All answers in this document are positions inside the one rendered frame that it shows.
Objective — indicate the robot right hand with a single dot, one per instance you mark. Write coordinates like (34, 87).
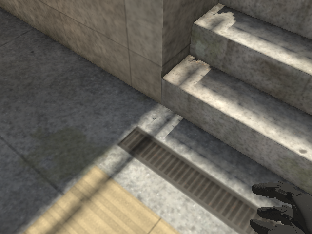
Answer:
(296, 219)

